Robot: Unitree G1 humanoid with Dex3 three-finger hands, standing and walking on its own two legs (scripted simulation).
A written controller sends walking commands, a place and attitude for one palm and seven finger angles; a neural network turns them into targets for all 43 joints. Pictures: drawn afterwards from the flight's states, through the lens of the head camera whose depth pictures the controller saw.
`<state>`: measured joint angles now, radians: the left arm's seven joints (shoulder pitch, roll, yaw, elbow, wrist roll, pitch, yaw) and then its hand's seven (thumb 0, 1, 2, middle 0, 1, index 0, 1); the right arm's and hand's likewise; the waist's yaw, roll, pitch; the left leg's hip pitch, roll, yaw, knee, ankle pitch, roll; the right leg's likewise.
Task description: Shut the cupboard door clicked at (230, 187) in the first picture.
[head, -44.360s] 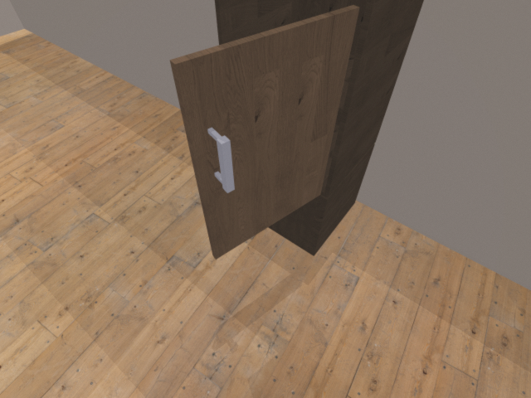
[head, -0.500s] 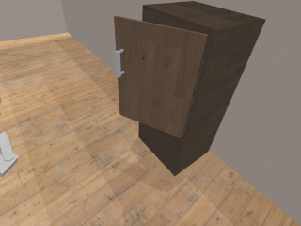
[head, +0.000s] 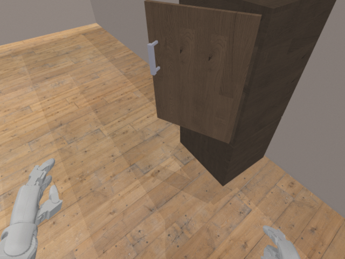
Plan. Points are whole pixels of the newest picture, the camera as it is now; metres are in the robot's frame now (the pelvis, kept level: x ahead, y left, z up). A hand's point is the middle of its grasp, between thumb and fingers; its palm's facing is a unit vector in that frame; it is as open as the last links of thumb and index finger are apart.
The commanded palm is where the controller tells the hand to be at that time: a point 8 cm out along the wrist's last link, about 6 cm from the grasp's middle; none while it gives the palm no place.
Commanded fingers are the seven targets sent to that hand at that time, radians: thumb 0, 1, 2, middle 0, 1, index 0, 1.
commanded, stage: let the arm hang, fingers relaxed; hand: left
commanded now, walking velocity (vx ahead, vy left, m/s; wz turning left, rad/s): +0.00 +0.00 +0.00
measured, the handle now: (154, 58) +0.87 +0.15 +0.05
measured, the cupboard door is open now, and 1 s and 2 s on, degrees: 26 26 26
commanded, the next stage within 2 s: look to check the result in 1.00 s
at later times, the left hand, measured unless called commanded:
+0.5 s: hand out of the picture -0.11 +0.17 -0.15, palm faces +0.04 -0.98 -0.20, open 7.3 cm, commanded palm none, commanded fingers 0.00 0.90 0.90 -0.20 -0.30 -0.20 -0.30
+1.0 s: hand out of the picture -0.01 +0.13 -0.16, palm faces +0.03 -0.99 -0.13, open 7.4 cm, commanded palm none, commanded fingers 0.00 0.90 0.90 -0.20 -0.30 -0.20 -0.30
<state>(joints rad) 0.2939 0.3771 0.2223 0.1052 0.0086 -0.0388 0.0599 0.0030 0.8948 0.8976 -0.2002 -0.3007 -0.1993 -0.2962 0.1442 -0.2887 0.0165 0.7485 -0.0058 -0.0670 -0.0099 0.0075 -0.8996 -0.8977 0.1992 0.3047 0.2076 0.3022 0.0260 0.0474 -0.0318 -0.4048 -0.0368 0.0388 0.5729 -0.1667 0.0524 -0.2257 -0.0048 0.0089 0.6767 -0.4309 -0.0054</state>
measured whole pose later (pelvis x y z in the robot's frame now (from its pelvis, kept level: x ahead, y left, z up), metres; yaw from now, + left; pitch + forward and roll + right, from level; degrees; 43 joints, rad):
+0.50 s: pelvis -0.01 -0.01 +0.02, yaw +1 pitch -2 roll -1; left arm 0.44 0.18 0.01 1.18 0.02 0.02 0.02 0.01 0.92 0.90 -0.20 -0.30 -0.20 -0.30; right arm 0.31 -0.15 -0.01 1.12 -0.01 0.04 -0.03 0.00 -0.90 -0.90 0.20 0.30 0.20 0.30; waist 0.00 0.01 0.05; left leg -0.30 -0.02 0.01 0.39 -0.07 0.03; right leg -0.09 0.02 -0.01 0.41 -0.29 -0.01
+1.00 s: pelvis +0.01 -0.02 +0.02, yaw +0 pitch -2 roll +0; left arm 0.33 0.10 0.00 1.14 0.01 -0.01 0.03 0.00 0.90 0.90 -0.20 -0.30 -0.20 -0.30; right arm 0.31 -0.12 0.00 1.14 -0.01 0.02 -0.04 0.00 -0.91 -0.90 0.19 0.30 0.20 0.30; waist -0.02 -0.01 0.01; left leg -0.27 -0.01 0.02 0.42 -0.11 0.02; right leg -0.06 0.03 0.00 0.42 -0.32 -0.03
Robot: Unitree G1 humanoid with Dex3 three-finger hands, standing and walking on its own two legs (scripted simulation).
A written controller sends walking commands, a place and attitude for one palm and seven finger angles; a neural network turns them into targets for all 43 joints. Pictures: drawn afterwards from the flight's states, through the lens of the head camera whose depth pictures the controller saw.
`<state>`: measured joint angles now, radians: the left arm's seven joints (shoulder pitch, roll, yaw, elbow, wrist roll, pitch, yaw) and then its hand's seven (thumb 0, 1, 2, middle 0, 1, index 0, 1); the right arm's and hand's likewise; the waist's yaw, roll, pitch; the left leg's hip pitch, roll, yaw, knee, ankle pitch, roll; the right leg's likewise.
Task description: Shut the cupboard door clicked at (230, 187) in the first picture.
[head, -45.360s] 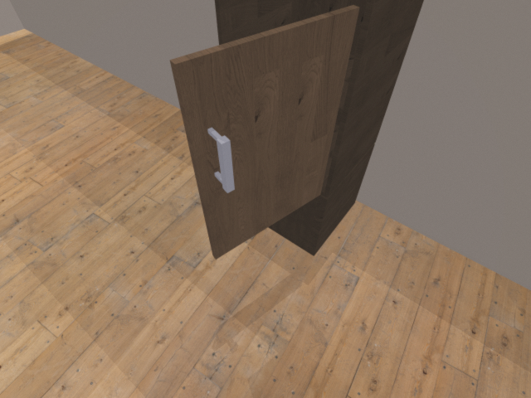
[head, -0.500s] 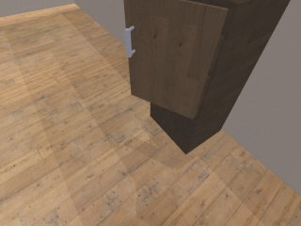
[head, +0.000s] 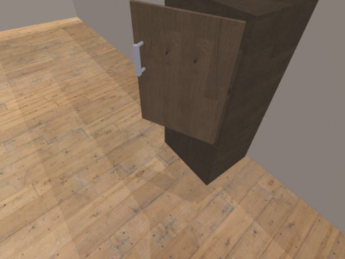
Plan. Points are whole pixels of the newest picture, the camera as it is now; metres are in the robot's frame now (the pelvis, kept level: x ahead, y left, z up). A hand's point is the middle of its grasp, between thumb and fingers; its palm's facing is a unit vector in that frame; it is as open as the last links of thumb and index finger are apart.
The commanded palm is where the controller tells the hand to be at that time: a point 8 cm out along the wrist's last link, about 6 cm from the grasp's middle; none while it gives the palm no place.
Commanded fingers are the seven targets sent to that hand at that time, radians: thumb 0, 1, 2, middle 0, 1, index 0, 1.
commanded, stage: look to check the result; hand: left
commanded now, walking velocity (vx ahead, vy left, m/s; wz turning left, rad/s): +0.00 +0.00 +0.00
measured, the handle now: (139, 58) +0.86 +0.17 +0.04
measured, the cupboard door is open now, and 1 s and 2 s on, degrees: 26 26 26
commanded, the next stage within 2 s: walk to a spot facing it in 0.56 s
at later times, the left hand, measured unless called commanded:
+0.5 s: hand out of the picture -0.04 +0.16 -0.18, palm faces +0.04 -0.99 -0.16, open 7.4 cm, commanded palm none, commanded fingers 0.00 0.90 0.90 -0.20 -0.30 -0.20 -0.30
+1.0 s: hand out of the picture +0.00 +0.20 -0.20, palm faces +0.15 -0.97 -0.20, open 7.4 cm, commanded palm none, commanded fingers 0.00 0.90 0.90 -0.20 -0.30 -0.20 -0.30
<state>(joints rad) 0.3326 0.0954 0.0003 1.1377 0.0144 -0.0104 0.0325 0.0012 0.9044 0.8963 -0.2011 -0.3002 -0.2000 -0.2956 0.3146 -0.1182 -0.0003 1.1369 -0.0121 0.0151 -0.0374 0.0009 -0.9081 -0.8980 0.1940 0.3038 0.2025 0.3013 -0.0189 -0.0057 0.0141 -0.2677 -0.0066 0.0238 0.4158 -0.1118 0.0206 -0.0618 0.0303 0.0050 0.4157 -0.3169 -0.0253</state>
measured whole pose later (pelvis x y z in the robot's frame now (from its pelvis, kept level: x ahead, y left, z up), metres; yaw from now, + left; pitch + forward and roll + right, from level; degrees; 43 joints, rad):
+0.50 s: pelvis +0.02 +0.00 +0.00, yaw +0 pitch -2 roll +0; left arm 0.37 0.12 0.00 1.16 0.01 -0.01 0.04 0.00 0.91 0.90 -0.20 -0.30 -0.20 -0.30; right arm 0.28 -0.13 0.00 1.14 -0.01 0.01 -0.04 0.00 -0.91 -0.90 0.19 0.30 0.20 0.30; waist -0.01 -0.01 0.04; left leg -0.25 -0.01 0.03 0.42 -0.14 0.02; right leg -0.02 0.03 0.01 0.38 -0.32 -0.02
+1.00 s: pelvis +0.02 +0.02 -0.02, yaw +8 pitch -3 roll -1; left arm 0.29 0.17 0.06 1.05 0.03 0.03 0.04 0.00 0.90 0.90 -0.20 -0.30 -0.20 -0.30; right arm 0.28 -0.16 -0.04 1.05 -0.02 0.06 -0.01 0.00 -0.91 -0.90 0.20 0.30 0.20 0.30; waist -0.03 -0.02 0.10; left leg -0.37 -0.03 0.03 0.70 -0.29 0.05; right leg -0.09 -0.02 -0.11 0.62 -0.48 -0.01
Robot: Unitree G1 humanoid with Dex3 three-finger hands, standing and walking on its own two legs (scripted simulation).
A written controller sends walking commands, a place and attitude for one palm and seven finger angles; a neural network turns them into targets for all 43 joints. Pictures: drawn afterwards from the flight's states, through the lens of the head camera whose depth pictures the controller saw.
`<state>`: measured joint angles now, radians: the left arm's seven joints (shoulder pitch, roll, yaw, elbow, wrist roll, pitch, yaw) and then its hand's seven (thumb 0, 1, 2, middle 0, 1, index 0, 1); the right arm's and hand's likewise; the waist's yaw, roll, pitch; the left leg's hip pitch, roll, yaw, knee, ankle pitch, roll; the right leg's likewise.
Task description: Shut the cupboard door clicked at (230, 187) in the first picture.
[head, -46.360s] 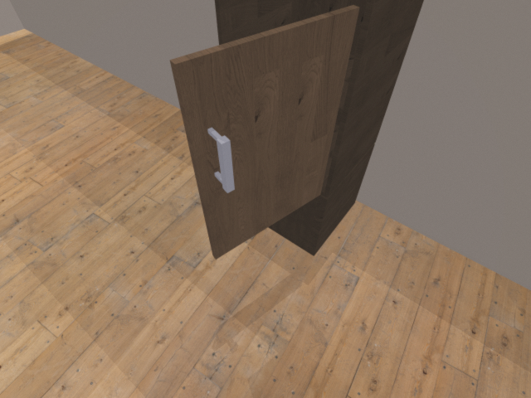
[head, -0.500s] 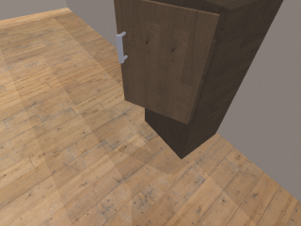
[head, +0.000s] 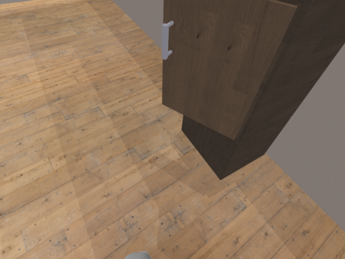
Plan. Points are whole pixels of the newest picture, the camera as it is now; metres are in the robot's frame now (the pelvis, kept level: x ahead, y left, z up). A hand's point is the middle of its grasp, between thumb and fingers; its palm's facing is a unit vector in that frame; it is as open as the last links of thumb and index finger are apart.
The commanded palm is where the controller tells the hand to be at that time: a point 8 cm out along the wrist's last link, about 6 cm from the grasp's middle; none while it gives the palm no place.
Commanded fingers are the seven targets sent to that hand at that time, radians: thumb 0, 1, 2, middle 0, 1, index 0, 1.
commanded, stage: walk to a spot facing it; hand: left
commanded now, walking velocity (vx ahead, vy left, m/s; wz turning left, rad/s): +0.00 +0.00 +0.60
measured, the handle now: (167, 40) +0.86 +0.05 +0.06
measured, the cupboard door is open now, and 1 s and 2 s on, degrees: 26 26 26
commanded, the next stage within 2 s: none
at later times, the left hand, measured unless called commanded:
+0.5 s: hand out of the picture +0.01 +0.19 -0.13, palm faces +0.26 -0.90 -0.34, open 7.4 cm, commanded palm none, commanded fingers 0.00 0.90 0.90 -0.20 -0.30 -0.20 -0.30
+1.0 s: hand out of the picture -0.08 +0.16 -0.15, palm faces +0.61 -0.74 -0.29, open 7.4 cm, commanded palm none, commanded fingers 0.00 0.90 0.90 -0.20 -0.30 -0.20 -0.30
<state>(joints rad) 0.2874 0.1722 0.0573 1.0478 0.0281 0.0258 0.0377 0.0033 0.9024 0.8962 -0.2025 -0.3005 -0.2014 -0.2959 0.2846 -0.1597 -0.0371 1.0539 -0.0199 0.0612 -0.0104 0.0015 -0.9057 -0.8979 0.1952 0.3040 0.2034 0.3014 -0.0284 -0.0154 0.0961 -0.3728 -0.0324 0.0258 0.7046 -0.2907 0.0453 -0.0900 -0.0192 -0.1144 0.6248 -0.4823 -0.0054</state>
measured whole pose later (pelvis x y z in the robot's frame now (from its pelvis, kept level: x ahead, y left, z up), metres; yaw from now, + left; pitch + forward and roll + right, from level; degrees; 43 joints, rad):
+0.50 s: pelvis -0.02 -0.05 +0.02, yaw +17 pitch +2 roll +0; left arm 0.19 0.25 0.06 0.87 0.03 0.04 0.03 0.00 0.90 0.90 -0.20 -0.30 -0.20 -0.30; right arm 0.19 -0.28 -0.11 0.90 -0.03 0.09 0.01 0.00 -0.90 -0.90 0.20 0.30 0.20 0.30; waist -0.03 0.04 0.07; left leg -0.58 -0.12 -0.12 0.94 -0.38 -0.03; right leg -0.23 -0.01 -0.01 0.52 -0.32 -0.01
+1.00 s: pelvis +0.00 -0.06 +0.01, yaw +37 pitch +0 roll +1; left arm 0.22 0.24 0.08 0.87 0.03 0.05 0.00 0.01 0.90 0.90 -0.20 -0.30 -0.20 -0.30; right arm 0.12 -0.22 -0.04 0.87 -0.03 0.06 0.00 0.00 -0.90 -0.90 0.20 0.30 0.21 0.30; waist 0.01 0.00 0.11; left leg -0.31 0.00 -0.06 0.60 -0.29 -0.03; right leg -0.41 -0.07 -0.04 0.84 -0.43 0.06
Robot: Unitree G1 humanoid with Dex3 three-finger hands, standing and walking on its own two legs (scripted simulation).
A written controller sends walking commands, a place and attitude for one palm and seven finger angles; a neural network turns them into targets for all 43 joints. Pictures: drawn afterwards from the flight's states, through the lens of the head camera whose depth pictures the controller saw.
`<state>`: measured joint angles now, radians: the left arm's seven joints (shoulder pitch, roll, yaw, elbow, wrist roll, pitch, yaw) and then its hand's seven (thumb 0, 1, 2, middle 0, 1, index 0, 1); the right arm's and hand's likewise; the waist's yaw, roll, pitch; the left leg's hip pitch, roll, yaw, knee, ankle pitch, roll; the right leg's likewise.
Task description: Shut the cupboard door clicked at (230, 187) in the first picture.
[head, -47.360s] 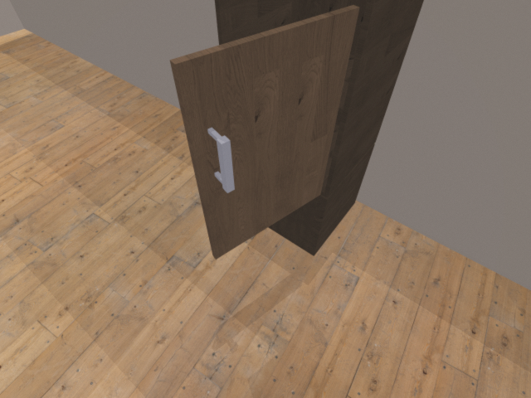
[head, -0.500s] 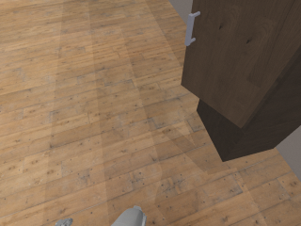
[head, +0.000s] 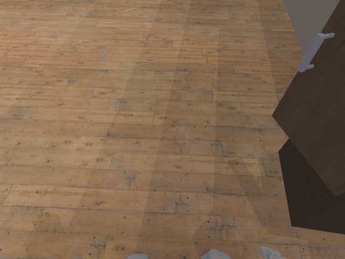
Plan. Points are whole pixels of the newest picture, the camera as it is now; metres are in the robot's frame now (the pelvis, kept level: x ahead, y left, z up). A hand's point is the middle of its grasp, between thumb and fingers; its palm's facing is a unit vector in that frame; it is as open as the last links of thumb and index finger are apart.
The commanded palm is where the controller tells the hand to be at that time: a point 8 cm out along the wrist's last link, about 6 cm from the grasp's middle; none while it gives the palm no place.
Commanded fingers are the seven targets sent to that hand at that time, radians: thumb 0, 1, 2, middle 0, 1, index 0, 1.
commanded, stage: walk to a spot facing it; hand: left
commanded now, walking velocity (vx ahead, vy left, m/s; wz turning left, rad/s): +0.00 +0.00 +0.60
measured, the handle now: (315, 53) +0.75 -0.43 +0.05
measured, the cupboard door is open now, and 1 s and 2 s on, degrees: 26 26 26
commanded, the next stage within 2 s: turn to face it in 1.34 s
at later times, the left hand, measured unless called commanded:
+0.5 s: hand out of the picture +0.03 +0.22 -0.17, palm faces +0.32 -0.92 -0.21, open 7.4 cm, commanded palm none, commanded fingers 0.00 0.90 0.90 -0.20 -0.30 -0.20 -0.30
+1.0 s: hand out of the picture +0.08 +0.17 -0.15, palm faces +0.64 -0.74 -0.21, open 7.3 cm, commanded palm none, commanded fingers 0.00 0.90 0.90 -0.20 -0.30 -0.20 -0.30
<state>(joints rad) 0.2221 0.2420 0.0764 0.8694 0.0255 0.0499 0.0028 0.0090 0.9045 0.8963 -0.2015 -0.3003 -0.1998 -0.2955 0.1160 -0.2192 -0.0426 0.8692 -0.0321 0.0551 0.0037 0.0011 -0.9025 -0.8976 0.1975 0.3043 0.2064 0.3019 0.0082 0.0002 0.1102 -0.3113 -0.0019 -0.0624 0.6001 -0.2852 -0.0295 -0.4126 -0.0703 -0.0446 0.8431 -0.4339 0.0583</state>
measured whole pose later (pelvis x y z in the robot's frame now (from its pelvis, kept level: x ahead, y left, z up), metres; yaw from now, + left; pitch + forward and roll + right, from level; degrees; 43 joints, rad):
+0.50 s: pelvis +0.03 +0.00 +0.00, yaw +19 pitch +1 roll +1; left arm 0.22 0.24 0.08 0.91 0.03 0.05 -0.02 0.01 0.90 0.90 -0.20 -0.30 -0.20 -0.30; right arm 0.26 -0.18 -0.03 0.90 -0.03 0.00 0.01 0.00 -0.90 -0.90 0.20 0.30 0.20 0.30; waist -0.02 -0.05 0.07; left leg -0.25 -0.01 0.02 0.56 -0.34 0.02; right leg -0.50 -0.11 -0.07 1.07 -0.41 0.06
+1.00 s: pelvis +0.18 +0.01 +0.02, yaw +39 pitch +0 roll +1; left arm 0.31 0.17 0.06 0.97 0.04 -0.06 0.00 0.01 0.92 0.90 -0.20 -0.30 -0.20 -0.30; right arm 0.16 -0.24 -0.07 0.92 -0.03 0.03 0.05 0.00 -0.91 -0.90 0.19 0.30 0.20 0.30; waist -0.01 0.00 0.08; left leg -0.59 0.08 0.06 0.96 -0.25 0.00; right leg -0.09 -0.11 -0.32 0.39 -0.28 0.01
